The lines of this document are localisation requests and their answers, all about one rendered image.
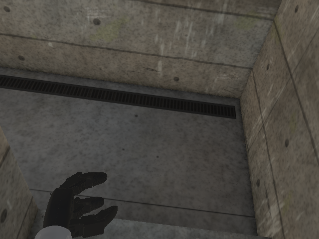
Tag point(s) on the left robot forearm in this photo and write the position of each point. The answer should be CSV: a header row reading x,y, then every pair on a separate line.
x,y
54,232

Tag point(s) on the left robot hand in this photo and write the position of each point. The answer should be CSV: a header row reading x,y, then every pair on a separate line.
x,y
65,210

